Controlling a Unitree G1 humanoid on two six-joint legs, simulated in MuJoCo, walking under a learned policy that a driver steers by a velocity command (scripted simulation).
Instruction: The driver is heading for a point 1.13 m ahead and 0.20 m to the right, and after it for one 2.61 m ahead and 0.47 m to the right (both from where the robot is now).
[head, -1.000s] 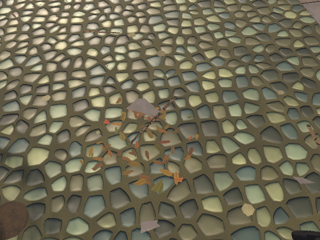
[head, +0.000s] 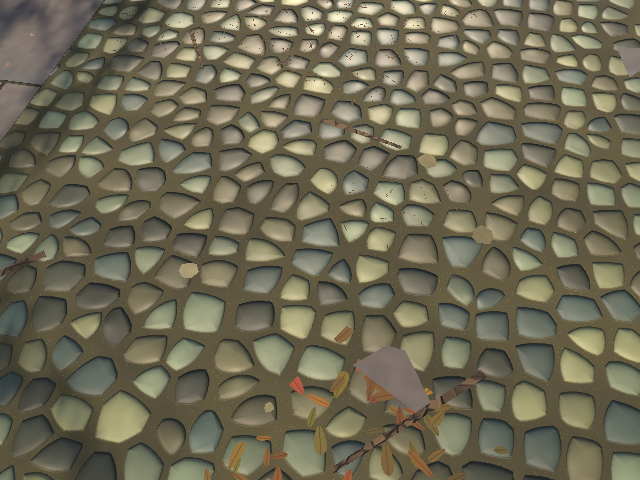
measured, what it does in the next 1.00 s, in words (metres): steps on the spot, turning right: left foot, then right foot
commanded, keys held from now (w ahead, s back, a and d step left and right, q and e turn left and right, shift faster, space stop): no key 0.04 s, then e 0.70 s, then w+e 0.06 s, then w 0.18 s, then w+q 0.02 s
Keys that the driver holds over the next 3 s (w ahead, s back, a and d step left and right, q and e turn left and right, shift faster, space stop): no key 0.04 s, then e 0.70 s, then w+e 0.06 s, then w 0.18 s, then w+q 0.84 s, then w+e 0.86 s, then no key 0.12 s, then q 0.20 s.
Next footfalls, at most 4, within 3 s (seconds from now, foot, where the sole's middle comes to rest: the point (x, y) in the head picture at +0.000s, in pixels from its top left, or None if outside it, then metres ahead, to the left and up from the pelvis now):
0.16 left None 0.15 0.15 -0.78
0.42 right None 0.08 -0.09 -0.78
0.82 left None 0.15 0.14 -0.78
1.22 right None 0.17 -0.17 -0.78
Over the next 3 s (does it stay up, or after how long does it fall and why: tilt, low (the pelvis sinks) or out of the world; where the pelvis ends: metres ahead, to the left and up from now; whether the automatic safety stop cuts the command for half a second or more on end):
stays up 1.04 -0.13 0.00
